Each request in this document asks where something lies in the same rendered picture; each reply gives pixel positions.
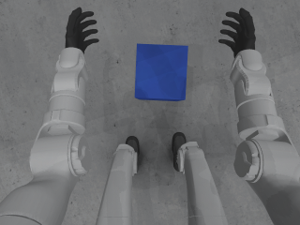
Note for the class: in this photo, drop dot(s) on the right robot hand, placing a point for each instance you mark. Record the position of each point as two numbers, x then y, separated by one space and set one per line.
245 38

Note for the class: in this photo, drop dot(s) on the carton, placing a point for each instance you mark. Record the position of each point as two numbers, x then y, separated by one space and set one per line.
161 72

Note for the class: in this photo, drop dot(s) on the left robot hand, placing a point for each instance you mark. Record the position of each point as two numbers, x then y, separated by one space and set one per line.
75 36

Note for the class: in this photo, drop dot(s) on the right robot forearm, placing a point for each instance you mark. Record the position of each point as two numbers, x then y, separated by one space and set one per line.
257 114

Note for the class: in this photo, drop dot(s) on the left robot thigh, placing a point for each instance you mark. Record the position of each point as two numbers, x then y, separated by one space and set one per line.
116 203

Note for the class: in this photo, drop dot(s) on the robot right upper arm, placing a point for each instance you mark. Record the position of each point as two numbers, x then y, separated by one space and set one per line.
272 169

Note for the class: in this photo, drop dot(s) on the robot left upper arm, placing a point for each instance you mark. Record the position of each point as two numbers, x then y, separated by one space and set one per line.
57 162

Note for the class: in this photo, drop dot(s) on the left robot foot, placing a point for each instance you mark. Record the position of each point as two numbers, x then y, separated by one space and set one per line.
133 142

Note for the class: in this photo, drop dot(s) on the left robot forearm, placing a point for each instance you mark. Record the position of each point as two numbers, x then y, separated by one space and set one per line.
67 98

